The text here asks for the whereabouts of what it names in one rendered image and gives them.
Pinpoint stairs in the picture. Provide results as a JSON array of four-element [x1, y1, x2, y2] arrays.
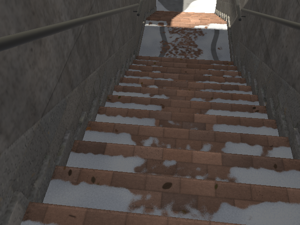
[[21, 55, 300, 225], [148, 10, 225, 22]]

